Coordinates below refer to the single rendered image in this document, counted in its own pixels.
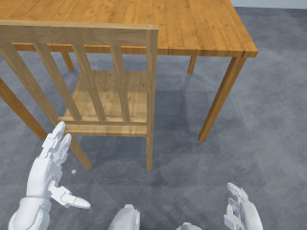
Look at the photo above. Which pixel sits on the robot left shin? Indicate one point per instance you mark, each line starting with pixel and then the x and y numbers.
pixel 128 206

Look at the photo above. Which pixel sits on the chair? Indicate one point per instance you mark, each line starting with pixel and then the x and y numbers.
pixel 104 102

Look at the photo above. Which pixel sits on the robot left forearm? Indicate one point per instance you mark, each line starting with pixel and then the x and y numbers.
pixel 32 214

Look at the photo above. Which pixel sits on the left robot thigh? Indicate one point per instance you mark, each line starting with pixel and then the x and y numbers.
pixel 126 219

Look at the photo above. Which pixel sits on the robot right hand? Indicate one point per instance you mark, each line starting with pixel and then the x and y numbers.
pixel 247 217

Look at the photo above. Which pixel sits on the robot left hand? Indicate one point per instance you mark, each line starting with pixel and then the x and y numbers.
pixel 48 165

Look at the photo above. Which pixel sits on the table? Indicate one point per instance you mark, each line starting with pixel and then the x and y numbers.
pixel 196 28

